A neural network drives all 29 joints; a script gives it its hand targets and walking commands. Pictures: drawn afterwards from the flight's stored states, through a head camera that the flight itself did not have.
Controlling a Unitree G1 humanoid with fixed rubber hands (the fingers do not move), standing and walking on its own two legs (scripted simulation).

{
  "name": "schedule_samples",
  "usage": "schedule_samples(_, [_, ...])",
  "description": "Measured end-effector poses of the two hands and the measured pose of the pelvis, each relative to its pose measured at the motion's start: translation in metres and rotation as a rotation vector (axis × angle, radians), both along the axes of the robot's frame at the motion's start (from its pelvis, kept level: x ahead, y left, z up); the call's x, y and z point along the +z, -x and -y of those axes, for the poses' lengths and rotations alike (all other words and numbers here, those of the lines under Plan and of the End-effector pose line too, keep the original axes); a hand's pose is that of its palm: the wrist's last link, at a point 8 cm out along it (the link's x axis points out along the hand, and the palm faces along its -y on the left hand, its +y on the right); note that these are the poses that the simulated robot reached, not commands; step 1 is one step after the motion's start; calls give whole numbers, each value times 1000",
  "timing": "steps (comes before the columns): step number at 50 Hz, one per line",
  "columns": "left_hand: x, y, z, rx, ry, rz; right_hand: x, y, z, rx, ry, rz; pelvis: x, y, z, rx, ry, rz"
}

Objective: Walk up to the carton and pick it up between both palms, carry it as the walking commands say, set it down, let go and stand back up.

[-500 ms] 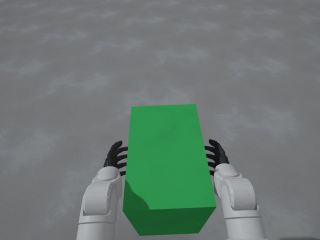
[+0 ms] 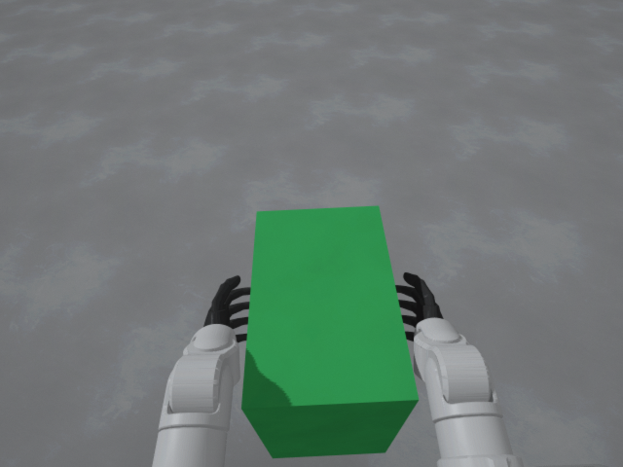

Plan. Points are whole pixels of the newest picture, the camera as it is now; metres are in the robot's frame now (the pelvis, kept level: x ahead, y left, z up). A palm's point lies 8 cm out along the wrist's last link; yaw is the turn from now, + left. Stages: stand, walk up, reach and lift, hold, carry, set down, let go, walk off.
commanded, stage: carry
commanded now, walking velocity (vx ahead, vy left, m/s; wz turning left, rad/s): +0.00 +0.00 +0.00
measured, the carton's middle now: (323, 337) +0.31 +0.00 -0.04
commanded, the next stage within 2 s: none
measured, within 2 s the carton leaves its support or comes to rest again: neither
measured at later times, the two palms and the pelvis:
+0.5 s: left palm (217, 345) +0.26 +0.13 +0.05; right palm (432, 337) +0.26 -0.14 +0.04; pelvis -0.02 +0.00 +0.00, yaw +0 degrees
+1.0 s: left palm (178, 403) +0.19 +0.16 +0.06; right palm (415, 348) +0.24 -0.10 +0.07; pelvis -0.04 -0.02 -0.01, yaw +9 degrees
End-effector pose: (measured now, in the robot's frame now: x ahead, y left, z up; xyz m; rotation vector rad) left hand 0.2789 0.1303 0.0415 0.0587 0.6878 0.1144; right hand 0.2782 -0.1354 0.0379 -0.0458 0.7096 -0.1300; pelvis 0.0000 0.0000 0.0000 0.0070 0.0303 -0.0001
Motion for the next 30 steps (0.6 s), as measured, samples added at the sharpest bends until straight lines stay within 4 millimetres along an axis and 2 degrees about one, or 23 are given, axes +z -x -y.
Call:
schedule_samples(23, [1,16,0,11,-1,9,1,12,0,14,2,12,1,19,3,1,5,19])
schedule_samples(30, [24,23,2,33,35,70,25,20,2,-11,-24,73,-2,24,7,18,6,7])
